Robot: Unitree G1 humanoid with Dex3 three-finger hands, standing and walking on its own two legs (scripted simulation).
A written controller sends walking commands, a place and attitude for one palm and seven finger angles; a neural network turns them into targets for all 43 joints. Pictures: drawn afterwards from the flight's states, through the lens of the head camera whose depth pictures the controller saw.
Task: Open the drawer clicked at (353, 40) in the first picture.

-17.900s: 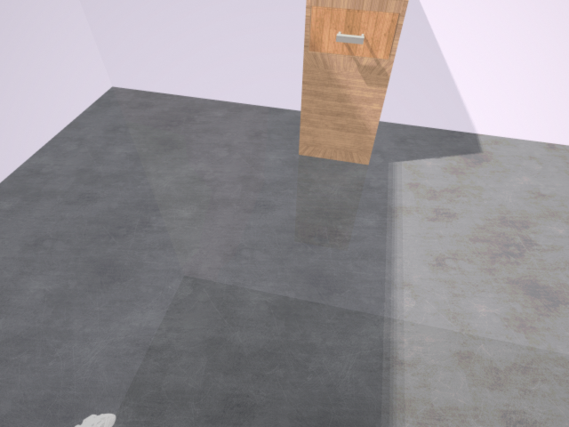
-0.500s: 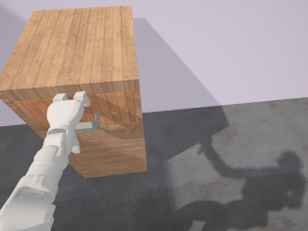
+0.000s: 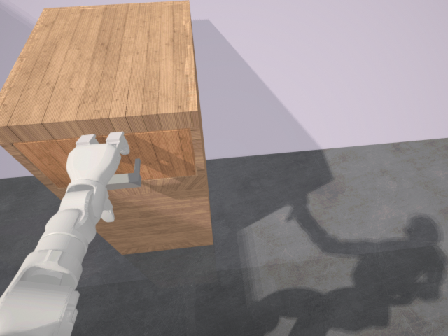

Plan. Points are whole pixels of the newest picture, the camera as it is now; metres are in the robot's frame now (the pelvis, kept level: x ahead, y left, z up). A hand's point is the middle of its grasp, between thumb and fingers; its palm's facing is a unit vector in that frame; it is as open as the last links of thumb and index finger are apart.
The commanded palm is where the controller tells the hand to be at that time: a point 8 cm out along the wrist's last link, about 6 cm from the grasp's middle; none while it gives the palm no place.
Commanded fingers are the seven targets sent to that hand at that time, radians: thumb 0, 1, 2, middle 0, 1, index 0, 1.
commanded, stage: re-aim the fingers above the handle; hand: left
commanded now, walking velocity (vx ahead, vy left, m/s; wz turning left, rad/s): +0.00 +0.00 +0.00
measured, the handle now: (115, 173) +0.46 +0.25 -0.06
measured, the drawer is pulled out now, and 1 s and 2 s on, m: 0.00 0.00 0.00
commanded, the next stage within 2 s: lower the fingers behind the handle in 1.70 s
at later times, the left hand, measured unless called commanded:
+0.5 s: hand (105, 176) +0.42 +0.25 +0.00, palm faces -0.05 -0.04 -1.00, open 13.8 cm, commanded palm +0.40 +0.25 +0.06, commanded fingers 0.00 -0.50 0.30 -0.30 -1.20 -0.30 -1.20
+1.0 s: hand (103, 177) +0.42 +0.25 +0.00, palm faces -0.06 -0.04 -1.00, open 13.8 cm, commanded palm +0.40 +0.25 +0.06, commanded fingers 0.00 -0.50 0.30 -0.30 -1.20 -0.30 -1.20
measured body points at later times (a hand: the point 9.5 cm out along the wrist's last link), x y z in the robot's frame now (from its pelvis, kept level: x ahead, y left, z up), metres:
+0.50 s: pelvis -0.01 +0.00 +0.00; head +0.08 +0.00 +0.44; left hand +0.41 +0.24 +0.05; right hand +0.05 -0.27 -0.13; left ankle -0.03 +0.11 -0.71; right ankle -0.02 -0.12 -0.71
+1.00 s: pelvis +0.00 +0.01 +0.00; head +0.08 +0.01 +0.44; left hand +0.42 +0.25 +0.05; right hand +0.05 -0.26 -0.13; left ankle -0.03 +0.11 -0.71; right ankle -0.02 -0.12 -0.71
